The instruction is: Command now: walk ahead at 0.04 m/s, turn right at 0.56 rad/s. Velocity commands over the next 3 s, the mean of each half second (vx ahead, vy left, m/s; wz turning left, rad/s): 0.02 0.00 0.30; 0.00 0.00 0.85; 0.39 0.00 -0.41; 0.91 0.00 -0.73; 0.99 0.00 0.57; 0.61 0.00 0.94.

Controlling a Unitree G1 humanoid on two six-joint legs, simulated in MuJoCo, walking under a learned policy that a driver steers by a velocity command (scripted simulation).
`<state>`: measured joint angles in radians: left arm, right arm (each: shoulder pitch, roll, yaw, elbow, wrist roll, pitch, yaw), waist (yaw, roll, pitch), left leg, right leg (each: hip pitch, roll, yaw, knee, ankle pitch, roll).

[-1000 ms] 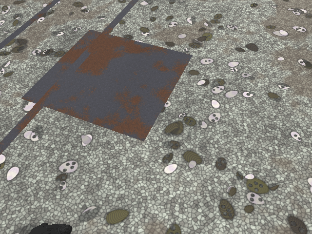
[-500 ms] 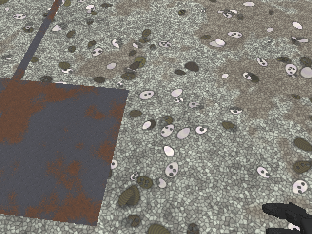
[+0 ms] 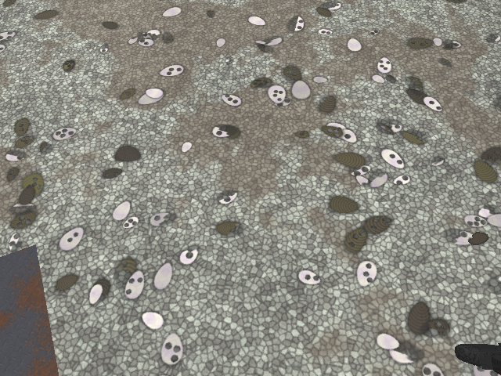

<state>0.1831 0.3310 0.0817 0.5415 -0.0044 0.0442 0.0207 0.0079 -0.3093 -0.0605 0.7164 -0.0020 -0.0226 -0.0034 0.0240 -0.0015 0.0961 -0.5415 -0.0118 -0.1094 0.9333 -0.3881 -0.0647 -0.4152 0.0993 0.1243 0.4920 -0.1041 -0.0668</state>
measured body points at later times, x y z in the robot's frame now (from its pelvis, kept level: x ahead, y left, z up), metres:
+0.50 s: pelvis +0.04 +0.02 +0.00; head +0.08 +0.03 +0.45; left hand +0.16 +0.33 -0.08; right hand +0.24 -0.24 -0.10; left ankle +0.07 +0.17 -0.73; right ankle +0.06 -0.08 -0.74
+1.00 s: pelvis +0.03 +0.06 -0.01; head +0.07 +0.11 +0.44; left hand -0.06 +0.38 -0.12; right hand +0.37 -0.02 -0.08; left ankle -0.02 +0.16 -0.74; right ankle +0.05 -0.08 -0.70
